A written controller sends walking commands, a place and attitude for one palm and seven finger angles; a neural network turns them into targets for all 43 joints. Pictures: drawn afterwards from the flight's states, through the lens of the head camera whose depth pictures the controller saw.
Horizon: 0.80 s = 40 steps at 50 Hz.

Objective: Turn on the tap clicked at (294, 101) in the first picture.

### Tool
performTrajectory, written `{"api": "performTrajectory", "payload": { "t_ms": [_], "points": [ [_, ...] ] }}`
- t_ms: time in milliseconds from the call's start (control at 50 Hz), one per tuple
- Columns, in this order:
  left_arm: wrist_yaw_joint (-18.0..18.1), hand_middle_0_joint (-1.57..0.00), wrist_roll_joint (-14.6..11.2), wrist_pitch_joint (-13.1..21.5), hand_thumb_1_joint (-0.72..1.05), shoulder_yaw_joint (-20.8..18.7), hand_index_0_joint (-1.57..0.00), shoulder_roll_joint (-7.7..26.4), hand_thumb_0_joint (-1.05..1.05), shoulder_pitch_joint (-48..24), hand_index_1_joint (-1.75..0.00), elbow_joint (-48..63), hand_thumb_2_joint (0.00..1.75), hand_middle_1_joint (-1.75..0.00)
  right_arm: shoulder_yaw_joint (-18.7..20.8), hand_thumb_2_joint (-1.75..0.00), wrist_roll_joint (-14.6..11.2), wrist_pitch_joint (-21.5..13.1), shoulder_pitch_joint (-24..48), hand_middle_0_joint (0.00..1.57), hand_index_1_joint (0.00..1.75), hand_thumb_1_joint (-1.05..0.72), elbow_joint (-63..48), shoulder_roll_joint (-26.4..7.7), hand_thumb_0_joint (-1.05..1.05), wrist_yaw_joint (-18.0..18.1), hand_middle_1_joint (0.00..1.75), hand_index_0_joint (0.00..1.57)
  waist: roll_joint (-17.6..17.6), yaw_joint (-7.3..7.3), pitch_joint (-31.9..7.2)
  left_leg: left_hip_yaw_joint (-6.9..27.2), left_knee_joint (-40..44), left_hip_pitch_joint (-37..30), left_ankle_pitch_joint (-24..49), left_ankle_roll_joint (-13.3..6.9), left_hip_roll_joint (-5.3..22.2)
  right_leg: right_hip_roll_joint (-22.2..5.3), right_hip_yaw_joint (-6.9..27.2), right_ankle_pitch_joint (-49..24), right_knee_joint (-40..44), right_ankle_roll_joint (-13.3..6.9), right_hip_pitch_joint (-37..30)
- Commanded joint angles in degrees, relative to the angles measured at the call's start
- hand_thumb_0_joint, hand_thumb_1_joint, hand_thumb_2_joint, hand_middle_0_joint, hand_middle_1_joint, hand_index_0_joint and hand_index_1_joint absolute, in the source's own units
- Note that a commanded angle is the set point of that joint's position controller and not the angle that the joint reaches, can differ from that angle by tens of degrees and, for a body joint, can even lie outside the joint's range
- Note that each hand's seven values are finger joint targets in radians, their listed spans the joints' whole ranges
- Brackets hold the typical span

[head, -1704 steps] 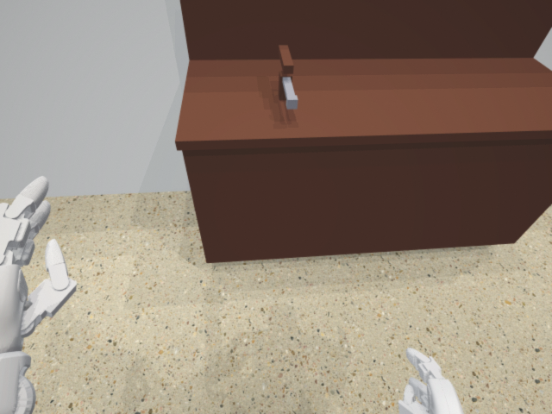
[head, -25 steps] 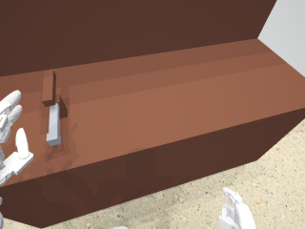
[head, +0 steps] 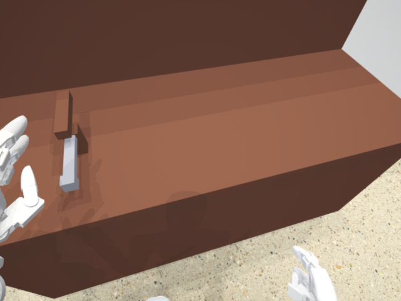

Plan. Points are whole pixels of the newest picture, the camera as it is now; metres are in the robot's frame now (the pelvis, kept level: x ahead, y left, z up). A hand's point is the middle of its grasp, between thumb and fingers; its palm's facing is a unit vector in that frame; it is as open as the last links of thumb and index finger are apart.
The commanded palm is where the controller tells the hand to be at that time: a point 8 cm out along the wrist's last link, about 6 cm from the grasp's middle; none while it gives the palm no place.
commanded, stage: shuffle to correct the standing spot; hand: left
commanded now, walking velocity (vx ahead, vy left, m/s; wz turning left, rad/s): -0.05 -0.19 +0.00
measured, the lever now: (69, 182) +0.33 +0.31 +0.01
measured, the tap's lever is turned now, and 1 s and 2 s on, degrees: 0 0 0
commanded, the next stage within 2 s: come to a stop and stand still in 0.12 s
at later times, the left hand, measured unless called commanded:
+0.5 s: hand (41, 202) +0.22 +0.24 +0.17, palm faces +0.28 -0.87 -0.41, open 7.4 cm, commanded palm +0.15 +0.29 +0.18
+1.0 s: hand out of the picture +0.19 +0.30 +0.17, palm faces +0.34 -0.87 -0.36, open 7.4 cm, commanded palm +0.13 +0.34 +0.18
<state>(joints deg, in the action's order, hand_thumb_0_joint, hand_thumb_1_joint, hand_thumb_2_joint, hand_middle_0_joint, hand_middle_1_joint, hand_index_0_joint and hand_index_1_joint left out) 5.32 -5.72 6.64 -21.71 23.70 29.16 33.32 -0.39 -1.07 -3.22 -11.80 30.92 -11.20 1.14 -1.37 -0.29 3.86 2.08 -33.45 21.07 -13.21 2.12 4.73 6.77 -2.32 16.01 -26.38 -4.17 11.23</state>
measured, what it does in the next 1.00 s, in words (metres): shifts its weight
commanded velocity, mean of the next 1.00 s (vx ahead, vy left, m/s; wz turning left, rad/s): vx -0.01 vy -0.04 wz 0.00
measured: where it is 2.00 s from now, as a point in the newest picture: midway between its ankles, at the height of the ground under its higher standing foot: outside the picture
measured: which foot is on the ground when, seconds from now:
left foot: down 0.00-1.00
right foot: down 0.00-1.00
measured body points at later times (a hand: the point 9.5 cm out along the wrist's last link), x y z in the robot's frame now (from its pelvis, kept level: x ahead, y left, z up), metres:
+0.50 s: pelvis -0.02 +0.01 +0.00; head +0.01 +0.01 +0.44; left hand +0.19 +0.28 +0.19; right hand +0.15 -0.24 -0.07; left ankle +0.05 +0.14 -0.73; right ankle -0.02 -0.07 -0.73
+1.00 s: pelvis -0.04 +0.07 +0.01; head -0.04 +0.09 +0.46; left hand +0.17 +0.35 +0.18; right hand +0.13 -0.14 -0.06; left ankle +0.02 +0.13 -0.73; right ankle -0.02 -0.07 -0.73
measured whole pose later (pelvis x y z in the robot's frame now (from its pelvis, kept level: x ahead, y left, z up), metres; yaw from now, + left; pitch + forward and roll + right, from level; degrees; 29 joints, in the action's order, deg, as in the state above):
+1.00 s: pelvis -0.04 +0.07 +0.01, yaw -3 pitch -2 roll -2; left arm 5.8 0.3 12.8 -18.6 20.6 22.6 24.3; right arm -3.5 0.2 -8.8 -13.5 32.8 -8.3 0.7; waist 1.8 -1.4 1.7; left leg -0.6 -25.7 15.3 -8.8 -3.8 -2.7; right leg 0.5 1.7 11.0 -23.5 1.0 10.8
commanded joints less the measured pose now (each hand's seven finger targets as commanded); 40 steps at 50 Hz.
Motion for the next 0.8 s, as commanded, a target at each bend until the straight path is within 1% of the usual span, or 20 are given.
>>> {"api": "performTrajectory", "payload": {
  "t_ms": [0,140,220,240,260,280,300,340,360,400,420,460,480,500,540,580,620,660,700,780],
  "points": [
    [1.17,-0.20,-0.33,2.99,0.90,-7.13,-0.20,9.17,0.00,-2.88,-0.30,11.22,0.90,-0.30,3.42,-0.90,-0.73,-2.61,4.17,0.20,0.30,-0.90,-8.35,-6.96,0.00,0.84,0.30,0.20,-1.49,1.01,-11.06,2.68,-0.40,-11.56,10.17,-4.58,3.28,-10.20,6.85,-17.41,4.68,1.18,2.77],
    [1.16,-0.20,-0.09,3.16,0.90,-6.78,-0.20,8.82,0.00,-4.29,-0.30,11.60,0.90,-0.30,3.34,-0.90,-0.55,-2.46,4.77,0.20,0.30,-0.90,-8.78,-7.17,0.00,0.70,0.30,0.20,-4.93,0.52,-9.15,4.86,2.68,-9.68,8.80,-5.42,4.98,-8.49,4.92,-13.58,3.85,2.77,3.18],
    [1.27,-0.20,-0.04,3.36,0.90,-6.50,-0.20,8.24,0.00,-2.77,-0.30,10.70,0.90,-0.30,2.98,-0.90,-0.78,-2.55,4.74,0.20,0.30,-0.90,-8.71,-6.97,0.00,0.59,0.30,0.20,-4.89,0.60,-8.59,4.54,3.07,-8.65,4.76,-5.17,4.05,-8.70,5.11,-11.68,5.10,2.09,2.51],
    [-0.83,-0.20,8.41,10.73,0.90,-38.92,-0.20,51.97,0.00,-59.15,-0.30,18.94,0.90,-0.30,6.18,-0.90,2.18,-8.35,-6.33,0.20,0.30,-0.90,-2.10,-9.52,0.00,1.68,0.30,0.20,10.18,-1.73,-2.65,-4.83,3.91,-3.31,9.74,-4.09,1.13,-8.68,7.57,-24.04,9.97,10.15,5.42],
    [-3.31,-0.20,3.08,8.09,0.90,-16.12,-0.20,19.29,0.00,-31.89,-0.30,-10.26,0.90,-0.30,4.14,-0.90,0.79,-8.75,0.92,0.20,0.30,-0.90,-4.46,-5.52,0.00,2.08,0.30,0.20,8.48,-0.97,-9.24,-3.28,3.44,-7.49,16.02,-3.73,-3.52,-12.42,10.37,-25.99,4.63,2.66,3.55],
    [-2.70,-0.20,1.45,7.84,0.90,-16.37,-0.20,17.73,0.00,-14.73,-0.30,-9.88,0.90,-0.30,5.83,-0.90,0.33,-8.19,-0.95,0.20,0.30,-0.90,-6.53,-8.36,0.00,1.41,0.30,0.20,4.88,-3.07,-10.67,-4.46,0.69,-9.77,16.18,-2.37,-1.45,-12.06,13.99,-32.17,4.48,4.30,1.97],
    [-3.19,-0.20,1.44,6.67,0.90,-8.03,-0.20,7.47,0.00,-10.63,-0.30,-11.51,0.90,-0.30,6.07,-0.90,-0.29,-8.00,-1.29,0.20,0.30,-0.90,-7.00,-8.94,0.00,0.22,0.30,0.20,-4.50,-1.76,-13.87,-5.24,1.84,-13.46,19.61,-3.42,-1.11,-11.60,11.89,-37.18,-0.97,4.16,-1.63],
    [-3.65,-0.20,1.09,8.19,0.90,-5.54,-0.20,8.25,0.00,-12.53,-0.30,0.92,0.90,-0.30,5.70,-0.90,-0.43,-7.83,-0.97,0.20,0.30,-0.90,-7.81,-9.52,0.00,-0.80,0.30,0.20,-10.46,-1.82,-18.30,-1.01,2.47,-16.83,25.74,-7.44,3.57,-10.10,7.67,-29.58,-9.35,8.72,1.04],
    [-3.55,-0.20,0.95,8.41,0.90,-3.64,-0.20,6.02,0.00,-9.75,-0.30,2.73,0.90,-0.30,5.30,-0.90,-0.65,-7.89,0.64,0.20,0.30,-0.90,-8.74,-8.81,0.00,-1.53,0.30,0.20,-9.46,-2.49,-17.76,0.49,2.39,-15.15,26.10,-8.60,5.19,-9.19,6.41,-23.41,-10.03,9.58,0.69],
    [-2.63,-0.20,1.21,7.54,0.90,-1.59,-0.20,3.49,0.00,-4.37,-0.30,4.29,0.90,-0.30,3.98,-0.90,-1.67,-8.26,3.09,0.20,0.30,-0.90,-9.68,-7.10,0.00,-2.68,0.30,0.20,-2.76,-3.09,-16.01,-1.60,1.61,-11.54,21.05,-6.97,3.50,-8.74,5.40,-18.41,-3.16,8.67,-2.50],
    [-2.03,-0.20,1.81,7.47,0.90,-3.41,-0.20,5.70,0.00,-4.87,-0.30,5.79,0.90,-0.30,4.17,-0.90,-1.31,-8.22,2.78,0.20,0.30,-0.90,-10.17,-7.51,0.00,-2.54,0.30,0.20,2.95,-2.65,-14.57,-2.48,0.29,-8.00,14.82,-5.37,1.51,-9.34,6.17,-18.08,-0.13,7.82,-3.51],
    [-0.80,-0.20,1.75,7.89,0.90,-7.83,-0.20,9.93,0.00,-4.94,-0.30,6.26,0.90,-0.30,3.87,-0.90,-0.93,-8.03,3.60,0.20,0.30,-0.90,-10.01,-7.03,0.00,-1.31,0.30,0.20,14.61,-1.84,-10.15,-3.49,-4.82,-5.03,-0.08,-3.48,-3.91,-13.53,13.03,-16.53,7.19,4.87,1.49],
    [-0.17,-0.20,1.37,8.36,0.90,-9.96,-0.20,11.52,0.00,-5.24,-0.30,5.86,0.90,-0.30,3.53,-0.90,-0.73,-7.97,4.02,0.20,0.30,-0.90,-9.63,-6.49,0.00,-0.56,0.30,0.20,17.00,-1.71,-8.38,-2.97,-7.81,-2.75,-4.46,-2.95,-5.51,-16.27,17.08,-13.39,9.81,3.11,3.04],
    [1.14,-0.20,1.70,8.93,0.90,-13.48,-0.20,15.19,0.00,-5.91,-0.30,7.43,0.90,-0.30,3.29,-0.90,-0.88,-7.58,4.55,0.20,0.30,-0.90,-8.83,-6.84,0.00,0.07,0.30,0.20,13.76,-1.76,-7.67,-1.71,-8.61,-1.86,-5.84,-2.64,-5.25,-18.10,19.14,-11.88,10.11,0.03,3.44],
    [1.78,-0.20,1.38,9.86,0.90,-11.97,-0.20,12.54,0.00,-9.29,-0.30,8.81,0.90,-0.30,2.35,-0.90,-0.15,-7.79,4.51,0.20,0.30,-0.90,-8.24,-5.70,0.00,1.11,0.30,0.20,6.40,-0.61,-7.27,-0.13,-2.43,-5.10,-4.09,-2.80,-4.79,-18.12,18.38,-3.38,9.52,-2.90,5.77],
    [2.27,-0.20,1.65,10.47,0.90,-9.92,-0.20,10.68,0.00,-12.76,-0.30,7.79,0.90,-0.30,1.98,-0.90,0.38,-8.26,4.85,0.20,0.30,-0.90,-6.80,-6.00,0.00,1.75,0.30,0.20,-0.96,-0.39,-6.16,1.00,7.23,-12.19,-1.46,-3.59,-3.47,-12.48,13.44,3.64,7.92,0.17,9.11],
    [2.20,-0.20,2.46,10.89,0.90,-8.04,-0.20,9.42,0.00,-15.77,-0.30,5.85,0.90,-0.30,2.12,-0.90,0.59,-8.76,4.65,0.20,0.30,-0.90,-6.02,-7.73,0.00,2.16,0.30,0.20,-5.91,-0.86,-6.48,6.09,12.91,-11.23,1.04,-5.29,0.99,-7.60,8.27,-0.31,3.71,2.51,4.91],
    [1.62,-0.20,3.48,10.59,0.90,-5.09,-0.20,6.99,0.00,-17.17,-0.30,3.76,0.90,-0.30,1.86,-0.90,0.41,-9.09,4.37,0.20,0.30,-0.90,-6.26,-7.30,0.00,1.67,0.30,0.20,-12.31,-0.97,-6.15,9.55,18.20,-3.97,-12.19,-6.76,3.80,-6.94,6.12,1.28,0.23,3.55,-0.63],
    [1.03,-0.20,4.41,10.37,0.90,-0.67,-0.20,2.99,0.00,-17.23,-0.30,3.02,0.90,-0.30,1.55,-0.90,-0.02,-9.78,4.94,0.20,0.30,-0.90,-6.35,-6.69,0.00,1.05,0.30,0.20,-11.44,-0.98,-4.95,9.45,19.72,-2.77,-15.75,-6.65,3.65,-6.63,5.04,-0.56,0.49,3.68,-1.77],
    [1.21,-0.20,5.68,9.48,0.90,0.41,-0.20,2.47,0.00,-14.53,-0.30,0.87,0.90,-0.30,2.08,-0.90,0.34,-9.41,3.11,0.20,0.30,-0.90,-6.15,-7.63,0.00,0.16,0.30,0.20,-4.08,-0.95,-5.38,9.77,21.02,0.15,-21.27,-5.98,3.44,-6.33,4.69,0.56,1.63,3.80,-3.63]
  ]
}}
